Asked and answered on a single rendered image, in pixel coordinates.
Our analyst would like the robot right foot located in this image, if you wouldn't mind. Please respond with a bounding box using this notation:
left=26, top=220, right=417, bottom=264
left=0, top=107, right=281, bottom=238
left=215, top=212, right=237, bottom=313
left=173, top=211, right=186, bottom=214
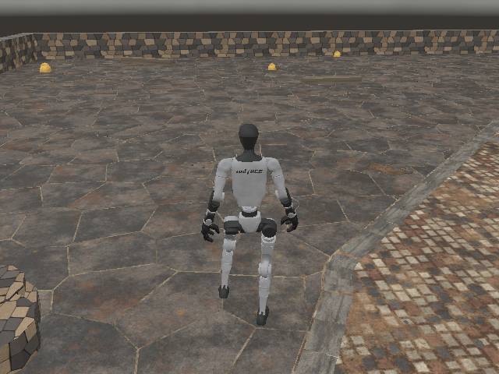
left=257, top=306, right=269, bottom=326

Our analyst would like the robot left hand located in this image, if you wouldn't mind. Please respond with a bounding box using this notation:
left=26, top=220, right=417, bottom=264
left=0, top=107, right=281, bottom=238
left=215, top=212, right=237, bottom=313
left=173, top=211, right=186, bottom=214
left=201, top=223, right=220, bottom=242

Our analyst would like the right robot upper arm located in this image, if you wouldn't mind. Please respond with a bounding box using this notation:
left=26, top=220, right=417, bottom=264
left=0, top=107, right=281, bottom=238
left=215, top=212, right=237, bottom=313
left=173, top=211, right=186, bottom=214
left=265, top=157, right=288, bottom=199

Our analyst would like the robot left forearm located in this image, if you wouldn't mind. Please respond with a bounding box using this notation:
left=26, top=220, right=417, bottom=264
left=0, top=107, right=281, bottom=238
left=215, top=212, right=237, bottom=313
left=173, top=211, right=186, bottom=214
left=203, top=190, right=220, bottom=226

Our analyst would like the robot left foot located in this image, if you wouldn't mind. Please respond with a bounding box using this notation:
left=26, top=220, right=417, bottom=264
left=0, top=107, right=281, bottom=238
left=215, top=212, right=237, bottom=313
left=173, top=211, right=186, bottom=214
left=218, top=285, right=229, bottom=298

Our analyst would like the robot right hand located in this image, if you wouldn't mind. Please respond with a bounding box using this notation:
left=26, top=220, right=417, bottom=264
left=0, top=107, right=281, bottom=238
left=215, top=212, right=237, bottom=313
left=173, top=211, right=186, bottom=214
left=281, top=215, right=299, bottom=232

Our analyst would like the robot foot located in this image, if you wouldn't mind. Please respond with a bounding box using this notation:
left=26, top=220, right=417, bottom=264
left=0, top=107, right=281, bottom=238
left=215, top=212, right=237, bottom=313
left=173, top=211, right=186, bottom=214
left=218, top=285, right=229, bottom=298
left=257, top=306, right=269, bottom=326

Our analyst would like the left robot upper arm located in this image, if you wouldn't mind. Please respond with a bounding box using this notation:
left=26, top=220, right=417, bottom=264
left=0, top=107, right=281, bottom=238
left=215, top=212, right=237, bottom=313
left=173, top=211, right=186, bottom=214
left=212, top=158, right=233, bottom=202

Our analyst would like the robot right forearm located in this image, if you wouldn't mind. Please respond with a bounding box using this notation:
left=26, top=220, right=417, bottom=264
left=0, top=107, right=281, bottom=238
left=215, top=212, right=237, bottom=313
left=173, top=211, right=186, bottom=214
left=280, top=187, right=296, bottom=218

